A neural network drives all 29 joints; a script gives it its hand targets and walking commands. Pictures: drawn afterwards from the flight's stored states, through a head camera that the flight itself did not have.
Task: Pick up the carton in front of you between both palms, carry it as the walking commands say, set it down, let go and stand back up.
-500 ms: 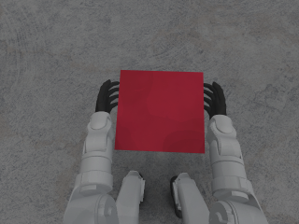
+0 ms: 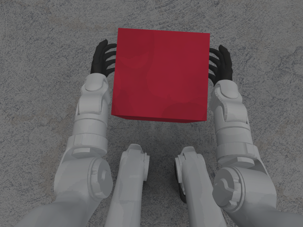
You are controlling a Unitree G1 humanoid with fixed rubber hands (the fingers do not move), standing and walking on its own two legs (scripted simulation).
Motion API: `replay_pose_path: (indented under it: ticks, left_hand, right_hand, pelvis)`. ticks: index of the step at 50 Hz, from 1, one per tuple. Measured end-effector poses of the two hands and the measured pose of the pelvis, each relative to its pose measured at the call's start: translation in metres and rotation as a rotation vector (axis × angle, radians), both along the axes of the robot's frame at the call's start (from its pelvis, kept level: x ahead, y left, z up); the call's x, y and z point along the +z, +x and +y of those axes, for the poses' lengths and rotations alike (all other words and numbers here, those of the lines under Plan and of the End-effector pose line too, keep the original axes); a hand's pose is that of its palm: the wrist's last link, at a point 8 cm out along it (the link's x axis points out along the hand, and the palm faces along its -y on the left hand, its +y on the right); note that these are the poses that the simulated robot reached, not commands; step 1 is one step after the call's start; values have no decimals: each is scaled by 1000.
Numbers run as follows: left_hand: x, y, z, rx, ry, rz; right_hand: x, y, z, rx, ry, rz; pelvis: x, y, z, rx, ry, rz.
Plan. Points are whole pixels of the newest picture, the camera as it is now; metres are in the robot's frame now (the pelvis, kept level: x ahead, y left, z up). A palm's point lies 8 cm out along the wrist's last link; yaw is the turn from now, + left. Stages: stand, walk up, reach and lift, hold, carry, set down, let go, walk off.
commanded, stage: set down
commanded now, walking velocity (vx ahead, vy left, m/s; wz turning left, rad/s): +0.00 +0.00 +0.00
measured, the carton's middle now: (159, 85) +0.47 +0.02 -0.18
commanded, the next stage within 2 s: none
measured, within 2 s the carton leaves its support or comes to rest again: rests again in 1.82 s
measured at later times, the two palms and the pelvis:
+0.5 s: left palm (110, 77) +0.51 +0.18 -0.25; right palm (200, 84) +0.49 -0.12 -0.25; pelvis -0.02 +0.00 -0.11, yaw -1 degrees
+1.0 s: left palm (114, 81) +0.51 +0.18 -0.31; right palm (195, 88) +0.50 -0.12 -0.31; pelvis -0.01 +0.00 -0.15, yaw -2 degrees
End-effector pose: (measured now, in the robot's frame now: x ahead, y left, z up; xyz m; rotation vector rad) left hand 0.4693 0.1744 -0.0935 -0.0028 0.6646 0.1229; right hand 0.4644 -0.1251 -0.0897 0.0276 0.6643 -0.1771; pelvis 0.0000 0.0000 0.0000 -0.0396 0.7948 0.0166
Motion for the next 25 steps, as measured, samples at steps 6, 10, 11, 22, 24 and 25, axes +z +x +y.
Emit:
replay_pose_path:
  ticks: [6, 10, 11, 22, 24, 25]
  left_hand:
    - [-37, 9, 2, -8, 6, 10]
    - [-60, 15, 4, -14, 12, 20]
    - [-66, 16, 4, -15, 14, 22]
    - [-135, 33, 8, -35, 31, 44]
    - [-148, 36, 9, -40, 33, 48]
    - [-155, 38, 9, -42, 34, 50]
  right_hand:
    - [-37, 8, 2, -4, -1, 10]
    - [-61, 13, 4, -1, -3, 20]
    - [-67, 14, 4, -1, -4, 22]
    - [-138, 27, 8, -1, -10, 45]
    - [-151, 29, 9, -2, -11, 49]
    - [-158, 30, 9, -2, -12, 52]
  pelvis:
    - [-30, -7, 0, -3, -2, 7]
    - [-47, -12, 0, -5, -3, 10]
    - [-52, -12, -1, -5, -4, 11]
    - [-97, -20, -1, -11, -8, 2]
    - [-105, -21, -1, -12, -8, -4]
    - [-109, -21, -1, -12, -9, -8]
